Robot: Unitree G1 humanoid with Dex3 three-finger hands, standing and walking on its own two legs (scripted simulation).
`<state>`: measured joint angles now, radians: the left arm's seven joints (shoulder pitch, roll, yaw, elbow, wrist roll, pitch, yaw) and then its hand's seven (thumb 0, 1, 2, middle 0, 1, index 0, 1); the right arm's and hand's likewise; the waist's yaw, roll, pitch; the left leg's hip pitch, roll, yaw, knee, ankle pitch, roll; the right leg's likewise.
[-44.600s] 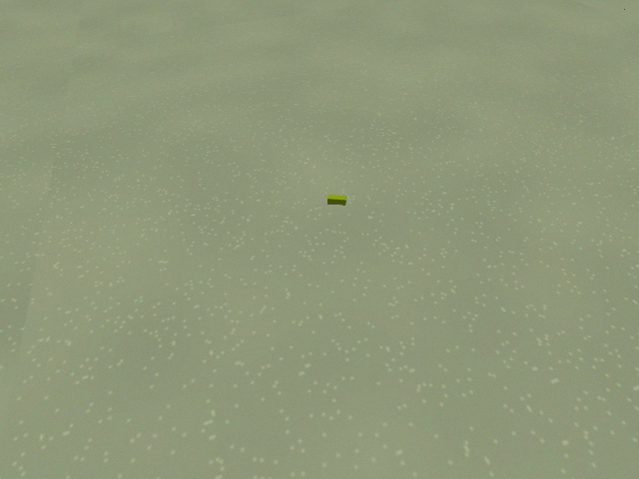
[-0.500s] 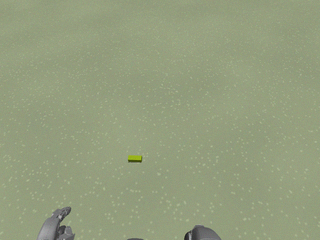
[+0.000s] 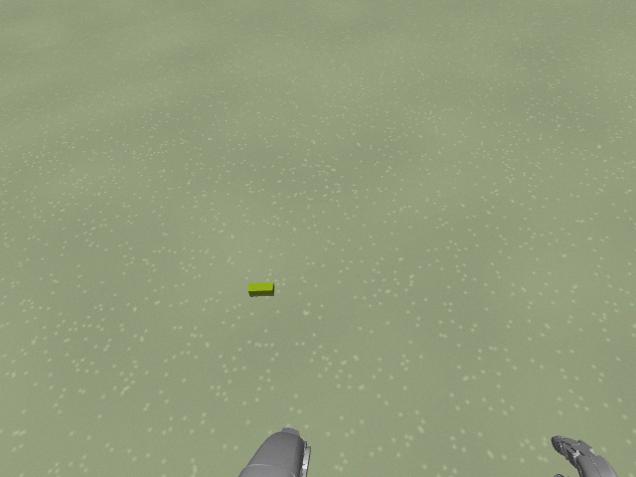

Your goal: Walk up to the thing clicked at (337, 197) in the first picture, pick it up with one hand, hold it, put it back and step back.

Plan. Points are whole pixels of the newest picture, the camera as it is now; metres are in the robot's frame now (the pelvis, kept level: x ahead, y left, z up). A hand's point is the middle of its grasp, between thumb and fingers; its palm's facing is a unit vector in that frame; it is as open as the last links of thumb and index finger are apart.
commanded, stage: step back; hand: left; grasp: from above
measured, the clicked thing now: (261, 289) +0.78 +0.31 -0.74
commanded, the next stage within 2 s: stand in 1.72 s
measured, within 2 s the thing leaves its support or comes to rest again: neither
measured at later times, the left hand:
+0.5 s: hand out of the picture -0.09 +0.28 -0.14, palm faces +0.09 -0.92 -0.39, open 7.4 cm
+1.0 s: hand out of the picture -0.22 +0.27 -0.13, palm faces +0.08 -0.92 -0.39, open 7.4 cm
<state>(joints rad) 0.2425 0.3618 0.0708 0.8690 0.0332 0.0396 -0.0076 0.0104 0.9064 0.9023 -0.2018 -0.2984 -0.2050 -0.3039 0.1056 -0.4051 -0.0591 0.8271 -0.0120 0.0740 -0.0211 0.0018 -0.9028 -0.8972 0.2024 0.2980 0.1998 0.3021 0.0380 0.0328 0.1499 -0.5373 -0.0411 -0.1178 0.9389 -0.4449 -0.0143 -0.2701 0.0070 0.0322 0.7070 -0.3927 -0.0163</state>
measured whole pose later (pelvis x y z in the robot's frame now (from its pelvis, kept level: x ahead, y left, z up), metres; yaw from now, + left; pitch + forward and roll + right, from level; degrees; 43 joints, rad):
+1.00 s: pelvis -0.25 -0.01 +0.01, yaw +4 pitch -3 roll +2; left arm 0.23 0.39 0.06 0.97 0.02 0.01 -0.01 0.01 0.90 0.90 -0.20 -0.30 -0.21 -0.30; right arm 0.24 -0.36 -0.06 0.99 -0.04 -0.01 0.02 0.01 -0.90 -0.90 0.20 0.30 0.20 0.30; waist 0.02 -0.03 0.07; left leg -0.23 -0.04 -0.02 0.55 -0.27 0.01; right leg -0.28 -0.03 0.02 0.76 -0.48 -0.02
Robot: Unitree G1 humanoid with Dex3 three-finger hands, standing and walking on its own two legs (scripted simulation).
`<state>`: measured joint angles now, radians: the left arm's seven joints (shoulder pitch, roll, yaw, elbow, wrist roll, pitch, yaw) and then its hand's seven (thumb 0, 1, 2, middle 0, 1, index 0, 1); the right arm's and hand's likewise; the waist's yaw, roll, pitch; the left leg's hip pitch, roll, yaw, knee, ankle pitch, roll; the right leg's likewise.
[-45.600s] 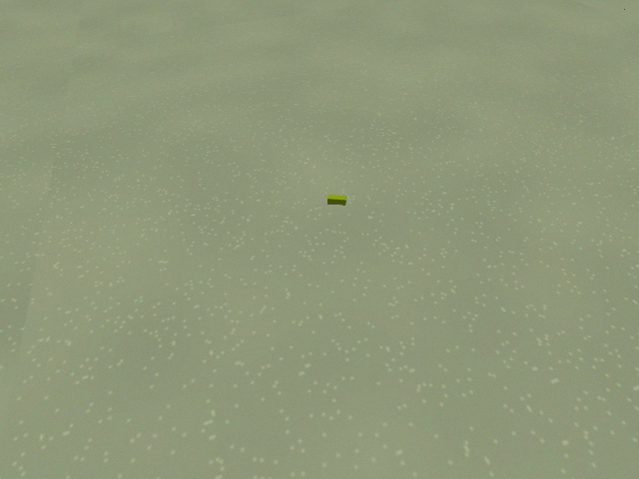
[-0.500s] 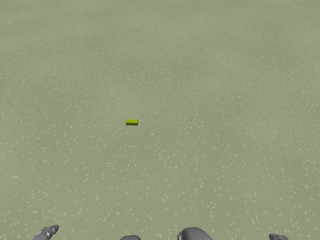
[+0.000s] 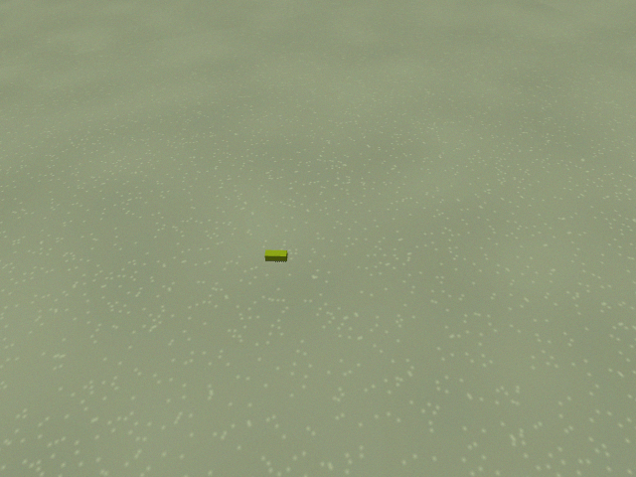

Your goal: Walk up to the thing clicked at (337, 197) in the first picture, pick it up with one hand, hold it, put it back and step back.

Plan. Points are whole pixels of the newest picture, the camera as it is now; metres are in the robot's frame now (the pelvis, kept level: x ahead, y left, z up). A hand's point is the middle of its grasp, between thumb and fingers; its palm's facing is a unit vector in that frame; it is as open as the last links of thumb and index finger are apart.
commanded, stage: step back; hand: left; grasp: from above
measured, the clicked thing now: (276, 255) +1.05 +0.24 -0.75
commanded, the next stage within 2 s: stand in 0.72 s
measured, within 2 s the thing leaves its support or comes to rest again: neither
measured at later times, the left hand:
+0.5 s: hand out of the picture +0.11 +0.25 -0.15, palm faces +0.06 -0.93 -0.37, open 7.4 cm
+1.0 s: hand out of the picture +0.14 +0.25 -0.14, palm faces +0.01 -0.94 -0.34, open 7.4 cm
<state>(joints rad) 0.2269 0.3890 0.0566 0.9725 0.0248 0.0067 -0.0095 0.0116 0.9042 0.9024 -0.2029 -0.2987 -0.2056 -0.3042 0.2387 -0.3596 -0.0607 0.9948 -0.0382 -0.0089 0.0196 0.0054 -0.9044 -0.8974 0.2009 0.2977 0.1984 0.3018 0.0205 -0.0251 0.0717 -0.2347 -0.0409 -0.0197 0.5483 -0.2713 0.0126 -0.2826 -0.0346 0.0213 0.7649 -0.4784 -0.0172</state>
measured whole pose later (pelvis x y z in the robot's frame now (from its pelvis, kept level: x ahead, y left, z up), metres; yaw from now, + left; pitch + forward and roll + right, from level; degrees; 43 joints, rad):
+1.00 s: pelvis +0.05 +0.00 +0.02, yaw +1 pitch -3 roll +0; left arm 0.07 0.35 0.00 1.13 0.00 -0.03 0.00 0.01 0.91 0.90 -0.20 -0.30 -0.20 -0.30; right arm 0.03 -0.34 0.00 1.12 -0.01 -0.02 0.01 0.00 -0.90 -0.90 0.20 0.30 0.20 0.30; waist 0.01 0.00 0.06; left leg -0.14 0.03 0.04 0.35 -0.17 -0.01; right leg -0.08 -0.03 -0.03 0.34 -0.22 0.02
